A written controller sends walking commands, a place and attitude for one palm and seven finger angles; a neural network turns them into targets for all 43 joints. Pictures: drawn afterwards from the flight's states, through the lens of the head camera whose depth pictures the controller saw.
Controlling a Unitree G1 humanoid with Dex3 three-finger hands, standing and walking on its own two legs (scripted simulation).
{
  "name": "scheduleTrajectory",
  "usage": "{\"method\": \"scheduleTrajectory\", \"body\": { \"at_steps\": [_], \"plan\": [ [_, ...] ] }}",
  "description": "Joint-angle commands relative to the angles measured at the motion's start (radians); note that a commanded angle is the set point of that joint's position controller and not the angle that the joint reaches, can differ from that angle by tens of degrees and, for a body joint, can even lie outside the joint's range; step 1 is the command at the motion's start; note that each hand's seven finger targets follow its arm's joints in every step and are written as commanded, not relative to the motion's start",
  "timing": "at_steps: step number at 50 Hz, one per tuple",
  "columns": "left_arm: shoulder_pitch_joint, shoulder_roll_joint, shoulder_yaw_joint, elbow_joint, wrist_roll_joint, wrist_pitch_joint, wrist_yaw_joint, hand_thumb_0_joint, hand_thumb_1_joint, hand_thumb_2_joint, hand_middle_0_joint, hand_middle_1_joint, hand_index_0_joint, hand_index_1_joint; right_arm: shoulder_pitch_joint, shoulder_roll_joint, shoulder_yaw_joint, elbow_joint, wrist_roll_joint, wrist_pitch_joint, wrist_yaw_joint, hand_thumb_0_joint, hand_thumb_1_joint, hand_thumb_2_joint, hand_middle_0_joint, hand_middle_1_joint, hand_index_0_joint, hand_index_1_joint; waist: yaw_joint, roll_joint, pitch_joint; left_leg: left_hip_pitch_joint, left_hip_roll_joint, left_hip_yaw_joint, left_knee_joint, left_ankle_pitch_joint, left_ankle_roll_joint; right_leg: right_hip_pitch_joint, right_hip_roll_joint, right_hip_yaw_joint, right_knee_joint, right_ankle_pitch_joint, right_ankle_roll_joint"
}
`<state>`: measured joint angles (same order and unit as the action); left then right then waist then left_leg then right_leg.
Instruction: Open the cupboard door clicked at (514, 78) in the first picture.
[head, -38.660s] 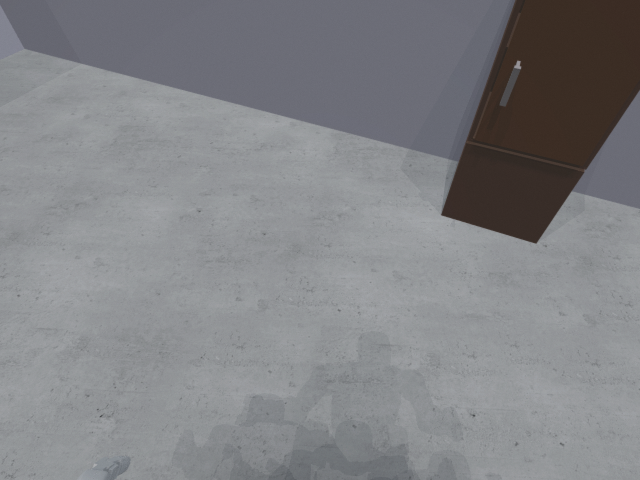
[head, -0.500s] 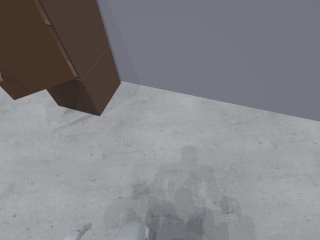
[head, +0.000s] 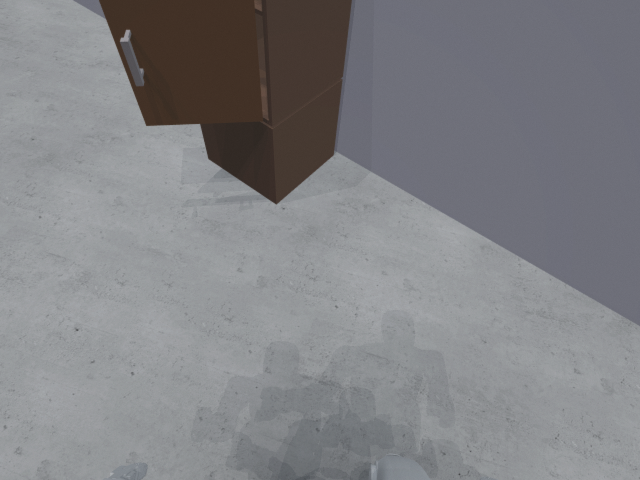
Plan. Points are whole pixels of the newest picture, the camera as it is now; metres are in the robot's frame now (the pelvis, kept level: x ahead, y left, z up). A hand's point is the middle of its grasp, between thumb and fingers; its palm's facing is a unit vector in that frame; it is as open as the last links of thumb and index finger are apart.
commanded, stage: turn to face it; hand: left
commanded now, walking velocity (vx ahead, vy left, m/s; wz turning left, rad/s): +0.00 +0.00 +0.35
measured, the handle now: (133, 58) +1.04 +0.56 -0.11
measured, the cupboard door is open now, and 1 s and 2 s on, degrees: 46 46 46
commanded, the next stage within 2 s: take the last steps up to it in 0.30 s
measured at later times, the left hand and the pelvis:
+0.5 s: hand out of the picture +0.01 +0.15 -0.16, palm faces +0.23 -0.95 -0.23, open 7.3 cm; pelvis +0.00 -0.05 +0.00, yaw +11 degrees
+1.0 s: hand (176, 463) +0.15 +0.21 -0.16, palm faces +0.24 -0.95 -0.20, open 7.4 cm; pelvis +0.10 +0.00 -0.01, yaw +15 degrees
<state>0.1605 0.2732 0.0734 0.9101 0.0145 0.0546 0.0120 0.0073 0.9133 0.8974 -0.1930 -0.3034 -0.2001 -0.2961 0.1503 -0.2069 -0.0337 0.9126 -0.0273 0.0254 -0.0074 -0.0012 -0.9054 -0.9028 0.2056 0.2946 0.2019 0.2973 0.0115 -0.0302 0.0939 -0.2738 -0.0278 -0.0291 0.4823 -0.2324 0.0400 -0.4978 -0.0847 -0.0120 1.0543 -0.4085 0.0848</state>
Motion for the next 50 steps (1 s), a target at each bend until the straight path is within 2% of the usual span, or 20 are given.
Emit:
{"method": "scheduleTrajectory", "body": {
  "at_steps": [1, 5, 7, 8, 9, 10, 12, 15, 20, 24, 28, 29, 30, 31, 32, 36, 40, 47, 49, 50],
  "plan": [
    [-0.023, 0.039, 0.003, -0.085, 0.0, -0.022, 0.001, 0.0, 0.9, 0.9, -0.2, -0.3, -0.2, -0.3, 0.067, -0.213, -0.06, -0.039, 0.0, -0.013, -0.01, 0.0, -0.9, -0.9, 0.2, 0.3, 0.2, 0.3, -0.039, 0.156, -0.15, 0.15, 0.248, -0.224, -0.123, 0.41, 0.132, 0.017, 0.022, -0.004, -0.124, -0.014, -0.002],
    [0.0, 0.031, -0.002, -0.082, -0.005, -0.031, 0.003, 0.0, 0.9, 0.9, -0.2, -0.3, -0.2, -0.3, 0.047, -0.208, -0.064, -0.034, -0.001, -0.003, -0.009, 0.0, -0.9, -0.9, 0.2, 0.3, 0.2, 0.3, -0.03, 0.204, -0.153, 0.089, 0.23, -0.259, -0.085, 0.418, 0.121, 0.164, 0.073, -0.029, -0.327, -0.015, -0.02],
    [0.068, 0.041, 0.003, -0.063, -0.007, -0.042, 0.006, 0.0, 0.9, 0.9, -0.2, -0.3, -0.2, -0.3, 0.025, -0.198, -0.065, -0.039, 0.006, -0.002, -0.009, 0.0, -0.9, -0.9, 0.2, 0.3, 0.2, 0.3, 0.008, 0.159, -0.16, 0.005, 0.2, -0.258, -0.027, 0.373, 0.088, 0.324, 0.081, -0.033, -0.522, 0.133, -0.027],
    [0.113, 0.064, 0.009, -0.05, -0.006, -0.053, 0.01, 0.0, 0.9, 0.9, -0.2, -0.3, -0.2, -0.3, 0.019, -0.175, -0.062, -0.043, 0.013, -0.003, -0.006, 0.0, -0.9, -0.9, 0.2, 0.3, 0.2, 0.3, 0.029, 0.101, -0.176, -0.06, 0.153, -0.231, 0.034, 0.265, 0.043, 0.444, 0.033, 0.004, -0.669, 0.226, -0.038],
    [0.143, 0.142, 0.025, -0.041, 0.01, -0.064, 0.019, 0.0, 0.9, 0.9, -0.2, -0.3, -0.2, -0.3, 0.031, -0.115, -0.056, -0.052, 0.023, -0.005, 0.001, 0.0, -0.9, -0.9, 0.2, 0.3, 0.2, 0.3, 0.035, -0.137, -0.195, -0.229, 0.032, -0.093, 0.202, -0.031, -0.031, 0.572, -0.184, 0.225, -0.743, 0.319, -0.104],
    [0.135, 0.192, 0.027, -0.048, 0.016, -0.062, 0.018, 0.0, 0.9, 0.9, -0.2, -0.3, -0.2, -0.3, 0.012, -0.103, -0.054, -0.074, 0.021, -0.001, 0.005, 0.0, -0.9, -0.9, 0.2, 0.3, 0.2, 0.3, 0.041, -0.247, -0.146, -0.268, -0.046, -0.01, 0.43, -0.384, -0.066, 0.461, -0.384, 0.352, -0.774, 0.419, -0.225],
    [0.071, 0.124, 0.018, -0.06, 0.006, -0.063, 0.029, 0.0, 0.9, 0.9, -0.2, -0.3, -0.2, -0.3, 0.008, -0.123, -0.064, -0.041, 0.011, 0.025, 0.003, 0.0, -0.9, -0.9, 0.2, 0.3, 0.2, 0.3, 0.007, -0.221, -0.1, -0.279, 0.012, -0.055, 0.671, -0.326, -0.068, 0.352, -0.317, 0.302, -0.765, 0.442, -0.258],
    [0.03, 0.069, 0.001, -0.064, 0.005, -0.072, 0.022, 0.0, 0.9, 0.9, -0.2, -0.3, -0.2, -0.3, 0.024, -0.091, -0.056, 0.005, 0.012, 0.029, 0.016, 0.0, -0.9, -0.9, 0.2, 0.3, 0.2, 0.3, -0.02, -0.143, -0.072, -0.259, 0.034, -0.014, 0.702, -0.188, -0.089, 0.336, -0.208, 0.085, -0.731, 0.526, -0.214],
    [0.117, 0.082, 0.012, -0.018, 0.013, -0.075, 0.022, 0.0, 0.9, 0.9, -0.2, -0.3, -0.2, -0.3, -0.024, -0.052, -0.041, 0.016, 0.016, 0.022, 0.016, 0.0, -0.9, -0.9, 0.2, 0.3, 0.2, 0.3, 0.022, -0.129, -0.088, -0.182, 0.026, 0.051, 0.43, -0.237, -0.098, 0.41, -0.217, 0.057, -0.717, 0.585, -0.228],
    [0.174, 0.121, 0.029, 0.028, 0.016, -0.081, 0.013, 0.0, 0.9, 0.9, -0.2, -0.3, -0.2, -0.3, -0.052, -0.052, -0.03, 0.011, 0.014, 0.002, 0.021, 0.0, -0.9, -0.9, 0.2, 0.3, 0.2, 0.3, 0.055, -0.151, -0.091, -0.166, 0.027, 0.081, 0.271, -0.252, -0.084, 0.479, -0.27, 0.116, -0.737, 0.437, -0.242],
    [0.137, 0.135, 0.036, 0.045, 0.011, -0.081, 0.0, 0.0, 0.9, 0.9, -0.2, -0.3, -0.2, -0.3, 0.031, -0.06, -0.025, 0.034, 0.01, -0.02, 0.023, 0.0, -0.9, -0.9, 0.2, 0.3, 0.2, 0.3, 0.005, -0.116, -0.09, 0.057, 0.011, 0.133, 0.006, -0.136, -0.059, 0.341, -0.249, 0.06, -0.684, 0.189, -0.195],
    [0.101, 0.12, 0.036, 0.037, 0.004, -0.075, -0.005, 0.0, 0.9, 0.9, -0.2, -0.3, -0.2, -0.3, 0.095, -0.082, -0.029, 0.051, 0.01, -0.028, 0.019, 0.0, -0.9, -0.9, 0.2, 0.3, 0.2, 0.3, -0.033, -0.066, -0.093, 0.192, 0.022, 0.106, -0.1, -0.086, -0.039, 0.224, -0.208, 0.008, -0.609, 0.091, -0.154],
    [0.088, 0.068, 0.029, 0.015, -0.001, -0.069, -0.014, 0.0, 0.9, 0.9, -0.2, -0.3, -0.2, -0.3, 0.164, -0.164, -0.048, 0.063, 0.0, -0.033, 0.011, 0.0, -0.9, -0.9, 0.2, 0.3, 0.2, 0.3, -0.068, 0.147, -0.108, 0.339, 0.178, -0.115, -0.164, -0.147, 0.039, 0.027, -0.1, -0.093, -0.411, -0.034, -0.097],
    [0.03, 0.011, 0.01, -0.031, 0.002, -0.068, -0.022, 0.0, 0.9, 0.9, -0.2, -0.3, -0.2, -0.3, 0.259, -0.243, -0.064, 0.076, -0.01, -0.029, 0.003, 0.0, -0.9, -0.9, 0.2, 0.3, 0.2, 0.3, -0.111, 0.356, -0.086, 0.392, 0.387, -0.393, -0.252, -0.121, 0.162, -0.173, 0.013, -0.176, -0.141, -0.216, -0.058],
    [-0.053, 0.029, 0.001, -0.054, 0.013, -0.066, -0.018, 0.0, 0.9, 0.9, -0.2, -0.3, -0.2, -0.3, 0.283, -0.234, -0.058, 0.083, -0.006, -0.024, -0.001, 0.0, -0.9, -0.9, 0.2, 0.3, 0.2, 0.3, -0.126, 0.255, -0.061, 0.309, 0.42, -0.426, -0.272, -0.184, 0.216, -0.208, -0.014, -0.072, -0.014, -0.215, -0.079],
    [-0.008, 0.016, -0.002, 0.011, 0.013, -0.073, -0.033, 0.0, 0.9, 0.9, -0.2, -0.3, -0.2, -0.3, 0.189, -0.135, -0.02, 0.058, 0.002, -0.067, -0.019, 0.0, -0.9, -0.9, 0.2, 0.3, 0.2, 0.3, -0.035, 0.119, -0.027, 0.253, 0.286, -0.227, -0.277, 0.097, 0.173, -0.191, -0.039, -0.016, 0.081, 0.031, -0.076],
    [0.001, -0.006, -0.017, 0.025, 0.01, -0.072, -0.032, 0.0, 0.9, 0.9, -0.2, -0.3, -0.2, -0.3, 0.231, -0.12, -0.015, 0.096, 0.008, -0.085, -0.018, 0.0, -0.9, -0.9, 0.2, 0.3, 0.2, 0.3, -0.02, 0.116, -0.048, 0.272, 0.24, -0.094, -0.26, 0.357, 0.164, -0.126, -0.028, -0.051, -0.049, 0.101, -0.061],
    [-0.107, -0.028, -0.026, -0.015, 0.008, -0.081, -0.035, 0.0, 0.9, 0.9, -0.2, -0.3, -0.2, -0.3, 0.303, -0.105, -0.013, 0.163, 0.001, -0.084, -0.016, 0.0, -0.9, -0.9, 0.2, 0.3, 0.2, 0.3, -0.041, 0.134, 0.012, 0.231, 0.241, -0.061, -0.231, 0.364, 0.148, 0.019, 0.018, -0.103, -0.338, 0.128, -0.081],
    [-0.045, -0.023, -0.016, 0.001, 0.008, -0.083, -0.036, 0.0, 0.9, 0.9, -0.2, -0.3, -0.2, -0.3, 0.292, -0.103, -0.011, 0.177, 0.003, -0.083, -0.02, 0.0, -0.9, -0.9, 0.2, 0.3, 0.2, 0.3, -0.001, 0.094, 0.003, 0.155, 0.227, -0.049, -0.157, 0.357, 0.129, 0.187, 0.043, -0.111, -0.428, 0.171, -0.095],
    [0.06, -0.005, -0.004, 0.033, 0.01, -0.089, -0.033, 0.0, 0.9, 0.9, -0.2, -0.3, -0.2, -0.3, 0.277, -0.101, -0.013, 0.179, 0.007, -0.084, -0.02, 0.0, -0.9, -0.9, 0.2, 0.3, 0.2, 0.3, 0.052, 0.056, -0.029, 0.093, 0.187, -0.025, -0.035, 0.358, 0.103, 0.354, 0.056, -0.111, -0.495, 0.21, -0.105]
  ]
}}
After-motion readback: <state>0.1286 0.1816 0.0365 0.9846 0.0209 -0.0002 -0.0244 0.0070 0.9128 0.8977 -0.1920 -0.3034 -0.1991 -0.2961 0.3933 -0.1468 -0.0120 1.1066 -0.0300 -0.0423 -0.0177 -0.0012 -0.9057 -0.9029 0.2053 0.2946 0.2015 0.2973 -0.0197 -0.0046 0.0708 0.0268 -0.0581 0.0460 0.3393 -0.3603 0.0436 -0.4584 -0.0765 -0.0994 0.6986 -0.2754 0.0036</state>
